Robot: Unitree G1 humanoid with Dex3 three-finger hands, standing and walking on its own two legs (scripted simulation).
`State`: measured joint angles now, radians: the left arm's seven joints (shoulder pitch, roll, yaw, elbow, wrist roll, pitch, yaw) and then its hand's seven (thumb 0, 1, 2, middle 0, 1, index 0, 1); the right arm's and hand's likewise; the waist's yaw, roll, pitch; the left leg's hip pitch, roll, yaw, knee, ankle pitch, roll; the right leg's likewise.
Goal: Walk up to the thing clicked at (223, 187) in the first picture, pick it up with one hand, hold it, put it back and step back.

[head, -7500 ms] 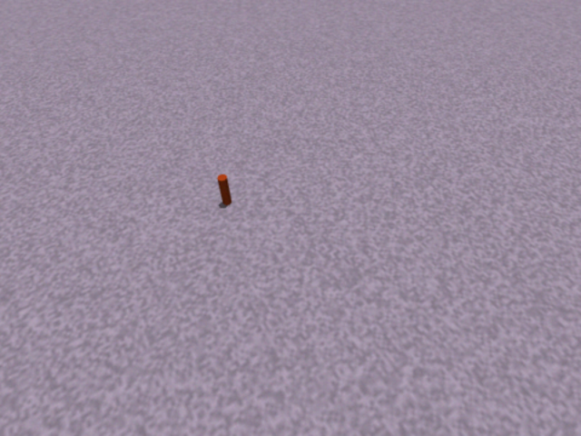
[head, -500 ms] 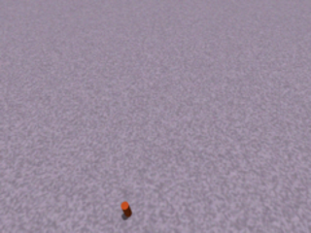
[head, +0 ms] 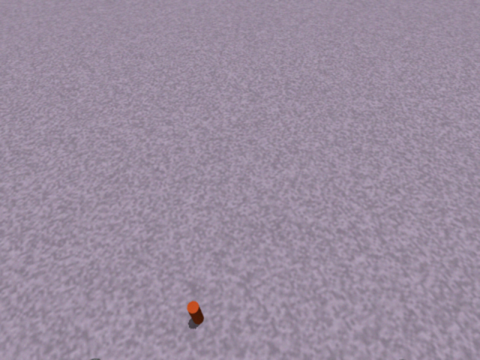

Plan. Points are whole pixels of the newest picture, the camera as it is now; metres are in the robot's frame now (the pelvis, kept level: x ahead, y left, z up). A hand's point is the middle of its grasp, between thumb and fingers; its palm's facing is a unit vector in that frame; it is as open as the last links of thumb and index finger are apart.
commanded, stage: go down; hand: left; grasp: from the side
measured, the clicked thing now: (195, 313) +0.38 +0.19 -0.70
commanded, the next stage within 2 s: none
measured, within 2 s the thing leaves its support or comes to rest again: neither
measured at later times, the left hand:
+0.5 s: hand out of the picture +0.14 +0.27 -0.19, palm faces +0.05 -0.94 -0.32, open 16.5 cm
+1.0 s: hand out of the picture +0.14 +0.29 -0.22, palm faces +0.10 -0.95 -0.29, open 17.2 cm
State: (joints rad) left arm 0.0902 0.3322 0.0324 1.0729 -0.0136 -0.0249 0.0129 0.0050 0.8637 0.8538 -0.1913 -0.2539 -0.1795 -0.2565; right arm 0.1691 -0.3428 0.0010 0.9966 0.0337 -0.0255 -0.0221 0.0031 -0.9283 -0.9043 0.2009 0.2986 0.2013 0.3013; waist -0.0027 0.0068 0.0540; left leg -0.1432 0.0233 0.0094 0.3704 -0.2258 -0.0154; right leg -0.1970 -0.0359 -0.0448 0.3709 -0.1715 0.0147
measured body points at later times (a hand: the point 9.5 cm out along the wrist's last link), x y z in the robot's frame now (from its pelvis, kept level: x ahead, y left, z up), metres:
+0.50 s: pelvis -0.01 +0.01 -0.06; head +0.07 +0.02 +0.38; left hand +0.14 +0.32 -0.17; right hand +0.13 -0.26 -0.16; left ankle -0.02 +0.13 -0.75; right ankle +0.02 -0.13 -0.75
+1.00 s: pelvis -0.02 +0.01 -0.11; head +0.09 +0.03 +0.33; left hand +0.14 +0.34 -0.20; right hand +0.16 -0.24 -0.19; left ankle -0.02 +0.13 -0.75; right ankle +0.02 -0.13 -0.75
